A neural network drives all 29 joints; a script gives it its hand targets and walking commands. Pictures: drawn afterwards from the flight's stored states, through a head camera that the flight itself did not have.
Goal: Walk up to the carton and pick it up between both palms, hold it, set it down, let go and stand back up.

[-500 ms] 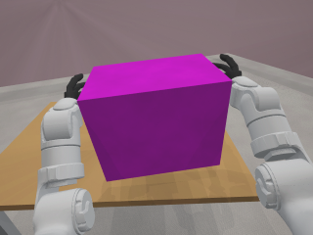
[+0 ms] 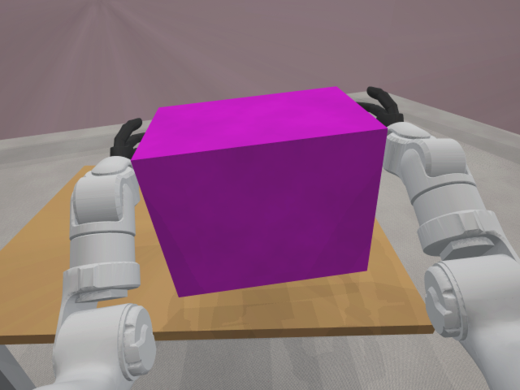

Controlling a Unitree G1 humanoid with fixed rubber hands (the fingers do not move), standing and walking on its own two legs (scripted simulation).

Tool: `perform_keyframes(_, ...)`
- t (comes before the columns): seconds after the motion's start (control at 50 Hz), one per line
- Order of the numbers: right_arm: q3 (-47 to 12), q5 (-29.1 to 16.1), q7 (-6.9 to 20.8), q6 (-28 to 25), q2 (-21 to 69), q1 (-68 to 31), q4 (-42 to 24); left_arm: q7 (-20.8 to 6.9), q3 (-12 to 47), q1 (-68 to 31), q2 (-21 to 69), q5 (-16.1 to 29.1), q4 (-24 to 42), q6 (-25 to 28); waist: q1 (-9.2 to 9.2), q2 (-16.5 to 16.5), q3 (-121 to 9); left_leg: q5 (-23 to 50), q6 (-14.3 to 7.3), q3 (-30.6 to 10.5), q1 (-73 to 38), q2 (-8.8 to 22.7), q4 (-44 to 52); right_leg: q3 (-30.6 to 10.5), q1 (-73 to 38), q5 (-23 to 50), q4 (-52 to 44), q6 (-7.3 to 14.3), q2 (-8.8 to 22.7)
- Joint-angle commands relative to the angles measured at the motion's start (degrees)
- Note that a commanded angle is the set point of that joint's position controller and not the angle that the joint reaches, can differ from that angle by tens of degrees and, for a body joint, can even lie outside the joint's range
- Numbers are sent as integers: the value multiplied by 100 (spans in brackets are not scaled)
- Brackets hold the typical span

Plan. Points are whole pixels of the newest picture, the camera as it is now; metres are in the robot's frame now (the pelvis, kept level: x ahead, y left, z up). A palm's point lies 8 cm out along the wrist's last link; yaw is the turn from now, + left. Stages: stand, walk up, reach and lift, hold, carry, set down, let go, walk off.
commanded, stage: hold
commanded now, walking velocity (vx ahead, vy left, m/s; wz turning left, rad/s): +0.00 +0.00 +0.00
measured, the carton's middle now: (260, 187) +0.37 +0.00 +0.23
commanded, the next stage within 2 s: none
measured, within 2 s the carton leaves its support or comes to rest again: neither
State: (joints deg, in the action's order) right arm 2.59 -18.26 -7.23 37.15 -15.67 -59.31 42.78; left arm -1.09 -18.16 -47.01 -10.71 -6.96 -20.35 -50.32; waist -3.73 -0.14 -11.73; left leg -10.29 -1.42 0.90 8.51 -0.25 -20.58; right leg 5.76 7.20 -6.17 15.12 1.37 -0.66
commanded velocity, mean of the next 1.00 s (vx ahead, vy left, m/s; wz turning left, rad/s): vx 0.00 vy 0.00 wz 0.00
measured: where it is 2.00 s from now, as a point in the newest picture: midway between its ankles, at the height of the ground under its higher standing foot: outside the picture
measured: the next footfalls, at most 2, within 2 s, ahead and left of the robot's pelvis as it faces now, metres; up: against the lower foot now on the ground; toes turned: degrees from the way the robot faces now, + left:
none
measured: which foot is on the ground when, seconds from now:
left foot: down 0.00-1.00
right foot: down 0.00-1.00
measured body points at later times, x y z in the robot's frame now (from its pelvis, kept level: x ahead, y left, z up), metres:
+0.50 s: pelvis +0.00 +0.00 +0.00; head -0.09 +0.01 +0.44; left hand +0.38 +0.20 +0.27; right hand +0.39 -0.18 +0.30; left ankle +0.01 +0.10 -0.75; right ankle +0.03 -0.10 -0.75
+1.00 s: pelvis +0.01 -0.01 +0.00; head -0.08 +0.01 +0.44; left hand +0.38 +0.20 +0.27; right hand +0.39 -0.18 +0.30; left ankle +0.01 +0.10 -0.75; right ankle +0.03 -0.10 -0.75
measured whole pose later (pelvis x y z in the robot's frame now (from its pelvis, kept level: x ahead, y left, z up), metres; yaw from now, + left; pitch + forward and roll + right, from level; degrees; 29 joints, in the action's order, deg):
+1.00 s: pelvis +0.01 -0.01 +0.00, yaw +0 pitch -2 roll -1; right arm 1.5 -20.0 -8.5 38.3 -15.6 -57.7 38.6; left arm -1.5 -18.8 -44.6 -10.3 -7.1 -15.3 -51.5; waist -3.8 0.2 -11.1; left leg -11.0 -0.8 0.2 7.7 0.2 -20.7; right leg 6.2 6.0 -6.8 14.7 1.8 -1.2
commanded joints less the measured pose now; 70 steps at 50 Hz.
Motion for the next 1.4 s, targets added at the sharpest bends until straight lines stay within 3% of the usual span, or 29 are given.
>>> perform_keyframes(0.0, -1231, -966, 910, -113, 3620, -4042, -1516, -1011, 2059, -5344, 2891, 1265, 1386, 499, -119, 269, -1772, 990, 236, -429, 389, -116, 443, -723, -1642, 1108, 106, -69, -140)
perform_keyframes(0.02, -1212, -977, 908, -117, 3560, -4153, -1622, -1022, 2153, -5312, 2972, 1296, 1541, 507, -107, 426, -1733, 1088, 323, -408, 332, -93, 387, -660, -1610, 1120, 141, -50, -152)
perform_keyframes(0.06, -1285, -1014, 901, -152, 3592, -4142, -1859, -1006, 2140, -5294, 2962, 1325, 1727, 515, -75, 323, -2027, 1299, 336, -432, 184, -106, 296, -693, -1679, 1301, 166, -44, -209)
perform_keyframes(0.14, -1322, -957, 876, -126, 3608, -4176, -1780, -1010, 1866, -5178, 2798, 1144, 1342, 473, 39, 134, -1624, 826, 212, -387, 537, -97, 483, -740, -1693, 993, 92, -65, -168)
perform_keyframes(0.16, -1282, -1004, 878, -94, 3553, -4133, -1732, -1025, 1978, -5116, 2788, 1214, 1336, 460, -60, 288, -1553, 747, 244, -404, 590, -90, 477, -743, -1579, 855, 90, -23, -156)
perform_keyframes(0.18, -1140, -947, 905, -90, 3468, -4088, -1476, -1030, 1921, -5207, 2806, 1179, 1264, 435, -17, 333, -1199, 677, 254, -413, 634, -16, 518, -686, -1367, 670, 69, -8, -159)
perform_keyframes(0.26, -1176, -1018, 967, -157, 3530, -4198, -1773, -997, 2217, -5287, 3011, 1331, 1635, 456, -68, 422, -1905, 1067, 310, -450, 320, -56, 410, -631, -1515, 893, 95, 5, -212)
perform_keyframes(0.3, -1380, -1011, 900, -106, 3534, -4151, -1865, -1004, 1989, -5002, 2824, 1243, 1388, 426, 44, 119, -1672, 945, 213, -364, 517, -77, 444, -715, -1784, 1086, 121, -53, -172)
perform_keyframes(0.38, -1319, -987, 857, -150, 3546, -4207, -1969, -1019, 2057, -5228, 2967, 1269, 1538, 440, -18, 321, -1777, 914, 236, -406, 375, -31, 478, -671, -1676, 981, 125, -44, -181)
perform_keyframes(0.4, -1247, -940, 863, -153, 3453, -4214, -1935, -1009, 2135, -5137, 2967, 1287, 1421, 418, -120, 293, -1759, 938, 288, -440, 361, -72, 434, -725, -1579, 959, 84, -25, -167)
perform_keyframes(0.42, -1175, -889, 858, -109, 3527, -4059, -1614, -1029, 2062, -5116, 2923, 1267, 1307, 406, -80, 190, -1505, 813, 298, -387, 407, -83, 454, -671, -1481, 809, 9, -46, -187)
perform_keyframes(0.46, -1190, -915, 842, -98, 3512, -4113, -1788, -1032, 2085, -5114, 2857, 1261, 1478, 457, -102, 145, -1633, 955, 247, -445, 352, -77, 465, -721, -1534, 1066, 88, -89, -174)
perform_keyframes(0.58, -1216, -942, 859, -116, 3578, -4202, -1774, -1014, 2098, -5295, 2824, 1290, 1463, 463, -36, 301, -1697, 662, 197, -428, 561, -83, 446, -741, -1609, 827, 100, -40, -118)
perform_keyframes(0.62, -1384, -1038, 853, -98, 3695, -4294, -1911, -1006, 2006, -5263, 2760, 1275, 1523, 491, 101, 85, -1862, 628, 177, -373, 562, -111, 493, -768, -1667, 870, 112, -109, -100)
perform_keyframes(0.66, -1228, -1095, 862, -56, 3578, -4220, -1818, -997, 2008, -5175, 2722, 1239, 1542, 447, 2, 409, -1773, 672, 223, -377, 569, -104, 467, -763, -1644, 882, 93, -80, -95)
perform_keyframes(0.68, -1189, -991, 830, -79, 3520, -4144, -1690, -1015, 2001, -5224, 2796, 1246, 1379, 443, -64, 254, -1558, 621, 196, -393, 577, -109, 540, -738, -1548, 806, 61, -128, -107)
perform_keyframes(0.74, -1235, -1049, 808, -74, 3478, -4144, -1786, -1016, 2100, -5125, 2879, 1299, 1478, 429, -50, 369, -1799, 969, 248, -442, 460, -83, 409, -760, -1601, 1071, 134, -65, -119)
perform_keyframes(0.76, -1383, -1124, 792, -77, 3569, -4135, -2019, -1017, 2118, -5166, 2829, 1339, 1715, 438, -10, 237, -2061, 1169, 213, -441, 335, -115, 331, -769, -1740, 1376, 161, -91, -95)
perform_keyframes(0.8, -1337, -1071, 765, -23, 3527, -4158, -2091, -1051, 2005, -4959, 2781, 1210, 1458, 376, -22, 216, -1721, 1146, 259, -361, 425, -130, 357, -725, -1811, 1518, 168, -150, -123)
perform_keyframes(0.82, -1326, -1079, 712, 26, 3504, -3947, -1924, -1091, 1976, -4907, 2762, 1218, 1478, 374, -74, 151, -1668, 1039, 208, -413, 456, -152, 419, -758, -1851, 1480, 139, -173, -128)
perform_keyframes(0.88, -1523, -1164, 733, -12, 3626, -4202, -2275, -1092, 2025, -5017, 2823, 1220, 1711, 360, 82, 125, -1894, 1180, 219, -412, 460, -122, 335, -722, -1845, 1392, 183, -123, -193)
perform_keyframes(0.92, -1374, -1108, 721, -1, 3514, -4003, -2159, -1063, 2170, -4962, 2885, 1266, 1740, 360, -99, 402, -1757, 1257, 312, -379, 281, -115, 354, -697, -1771, 1349, 144, -84, -143)
perform_keyframes(0.96, -1399, -1101, 753, 17, 3547, -3821, -1883, -1067, 2123, -4954, 2870, 1171, 1843, 372, -65, 378, -1624, 1160, 327, -396, 302, -98, 378, -687, -1642, 1315, 130, -106, -142)
perform_keyframes(1.06, -1403, -1078, 751, -7, 3532, -4040, -2057, -1110, 2142, -5011, 2769, 1252, 1788, 362, -47, 186, -1701, 1112, 256, -439, 386, -102, 341, -707, -1751, 1330, 183, -103, -129)
perform_keyframes(1.12, -1267, -994, 708, 19, 3480, -3990, -2028, -1172, 1999, -4861, 2672, 1154, 1481, 330, -54, 195, -1331, 820, 209, -400, 613, -121, 454, -714, -1761, 1265, 139, -164, -62)
perform_keyframes(1.16, -1276, -939, 733, 35, 3567, -4053, -1942, -1187, 2125, -5024, 2756, 1220, 1531, 372, -81, 313, -1442, 642, 244, -388, 541, -82, 491, -751, -1618, 926, 142, -61, -74)
perform_keyframes(1.22, -1439, -1097, 758, -13, 3660, -4200, -2359, -1083, 2227, -5085, 2853, 1334, 1807, 395, 11, 275, -1998, 1158, 281, -382, 371, -109, 366, -730, -1828, 1349, 200, -85, -124)
perform_keyframes(1.28, -1565, -1200, 695, 25, 3478, -3884, -2429, -1044, 2233, -4812, 2818, 1330, 2124, 351, -36, 224, -2097, 1573, 316, -410, 81, -119, 266, -731, -1937, 1805, 213, -116, -168)
perform_keyframes(1.38, -1269, -1008, 746, 71, 3393, -3866, -1946, -1121, 1968, -4751, 2763, 1097, 1517, 245, 27, 284, -1143, 829, 268, -389, 557, -67, 544, -705, -1455, 821, 31, -74, -127)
